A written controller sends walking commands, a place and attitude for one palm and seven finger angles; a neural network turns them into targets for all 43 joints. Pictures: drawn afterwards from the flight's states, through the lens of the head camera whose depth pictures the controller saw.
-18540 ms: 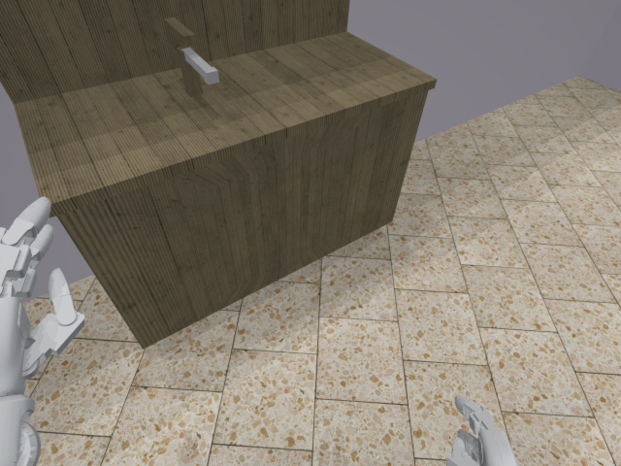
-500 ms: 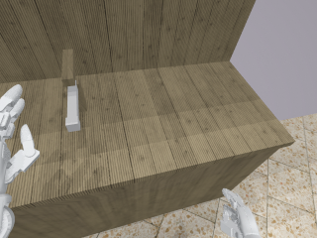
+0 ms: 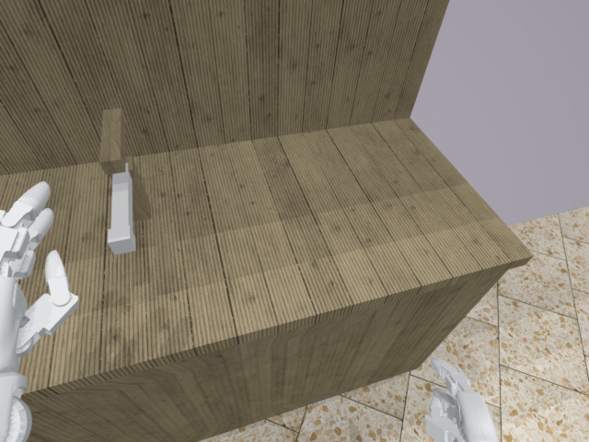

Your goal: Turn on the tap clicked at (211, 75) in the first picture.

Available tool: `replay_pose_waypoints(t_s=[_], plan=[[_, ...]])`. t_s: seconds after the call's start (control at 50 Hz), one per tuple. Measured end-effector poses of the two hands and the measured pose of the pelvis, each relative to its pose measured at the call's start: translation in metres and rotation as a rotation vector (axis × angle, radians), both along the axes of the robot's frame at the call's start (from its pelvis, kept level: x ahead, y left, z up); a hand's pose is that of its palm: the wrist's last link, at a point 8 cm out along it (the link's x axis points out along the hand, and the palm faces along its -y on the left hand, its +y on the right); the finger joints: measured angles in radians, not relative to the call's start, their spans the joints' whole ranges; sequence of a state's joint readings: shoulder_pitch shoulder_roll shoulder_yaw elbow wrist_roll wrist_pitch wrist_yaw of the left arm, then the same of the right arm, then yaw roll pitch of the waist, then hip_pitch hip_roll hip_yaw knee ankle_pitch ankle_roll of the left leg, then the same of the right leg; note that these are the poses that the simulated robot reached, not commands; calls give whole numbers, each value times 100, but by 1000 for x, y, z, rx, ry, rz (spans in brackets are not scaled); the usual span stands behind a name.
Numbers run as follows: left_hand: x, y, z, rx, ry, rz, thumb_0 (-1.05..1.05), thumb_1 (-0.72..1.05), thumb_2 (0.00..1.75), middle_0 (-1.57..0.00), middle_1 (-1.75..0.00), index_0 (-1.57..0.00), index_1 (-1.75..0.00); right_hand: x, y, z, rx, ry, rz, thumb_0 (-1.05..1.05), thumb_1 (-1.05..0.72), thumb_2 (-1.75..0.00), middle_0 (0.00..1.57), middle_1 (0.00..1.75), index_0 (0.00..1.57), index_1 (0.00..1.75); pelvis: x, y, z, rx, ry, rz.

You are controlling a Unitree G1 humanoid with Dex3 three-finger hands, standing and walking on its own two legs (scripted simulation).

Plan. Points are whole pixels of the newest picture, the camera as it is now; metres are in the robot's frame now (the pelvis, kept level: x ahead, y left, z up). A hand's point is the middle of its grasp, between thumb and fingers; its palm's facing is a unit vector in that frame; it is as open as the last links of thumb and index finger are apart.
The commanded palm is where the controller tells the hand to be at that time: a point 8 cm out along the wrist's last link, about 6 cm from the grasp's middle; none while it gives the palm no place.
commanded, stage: come to a stop and stand still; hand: left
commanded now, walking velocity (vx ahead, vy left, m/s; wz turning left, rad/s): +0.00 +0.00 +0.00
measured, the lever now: (122, 240) +0.35 +0.27 +0.07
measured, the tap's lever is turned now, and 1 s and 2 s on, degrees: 0 0 0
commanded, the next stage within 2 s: look again from close up in 0.76 s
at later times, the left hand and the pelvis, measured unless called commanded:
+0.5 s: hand (54, 274) +0.24 +0.28 +0.15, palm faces +0.36 -0.84 -0.41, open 7.4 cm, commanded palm +0.17 +0.30 +0.17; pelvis +0.02 +0.01 -0.01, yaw +2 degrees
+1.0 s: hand (67, 291) +0.22 +0.25 +0.16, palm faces +0.36 -0.87 -0.35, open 7.4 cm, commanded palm +0.16 +0.28 +0.17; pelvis +0.00 +0.00 +0.00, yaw +1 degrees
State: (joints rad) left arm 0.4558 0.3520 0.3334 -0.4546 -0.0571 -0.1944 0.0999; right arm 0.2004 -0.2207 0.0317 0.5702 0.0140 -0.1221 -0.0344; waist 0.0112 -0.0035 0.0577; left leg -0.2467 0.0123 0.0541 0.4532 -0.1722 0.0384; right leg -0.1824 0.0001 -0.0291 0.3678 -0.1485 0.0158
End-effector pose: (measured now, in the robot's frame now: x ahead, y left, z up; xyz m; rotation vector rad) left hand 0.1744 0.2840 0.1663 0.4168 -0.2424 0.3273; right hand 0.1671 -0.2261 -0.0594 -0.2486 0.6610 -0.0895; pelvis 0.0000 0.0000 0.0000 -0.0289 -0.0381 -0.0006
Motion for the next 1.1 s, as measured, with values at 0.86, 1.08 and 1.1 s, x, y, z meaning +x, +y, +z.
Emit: replay_pose_waypoints(t_s=[0.86, 1.08, 1.1], plan=[[8, 14, 6, 17, -42, 10, 2, 89, 90, -20, -30, -21, -30, 28, 22, -1, 41, -32, 63, 2, -90, -90, 20, 30, 20, 30, 7, 4, -3, 11, 31, 20], [2, 3, 9, 21, -45, -18, 2, 89, 90, -21, -30, -21, -30, 6, 2, 3, 2, -30, 4, 2, -91, -90, 20, 30, 20, 30, 2, 1, -1, 8, 13, 15], [2, 3, 9, 24, -44, -17, 2, 89, 90, -21, -30, -21, -30, 4, 2, 3, 2, -26, 0, 2, -91, -90, 20, 30, 20, 30, 1, 1, -1, 8, 12, 15]])
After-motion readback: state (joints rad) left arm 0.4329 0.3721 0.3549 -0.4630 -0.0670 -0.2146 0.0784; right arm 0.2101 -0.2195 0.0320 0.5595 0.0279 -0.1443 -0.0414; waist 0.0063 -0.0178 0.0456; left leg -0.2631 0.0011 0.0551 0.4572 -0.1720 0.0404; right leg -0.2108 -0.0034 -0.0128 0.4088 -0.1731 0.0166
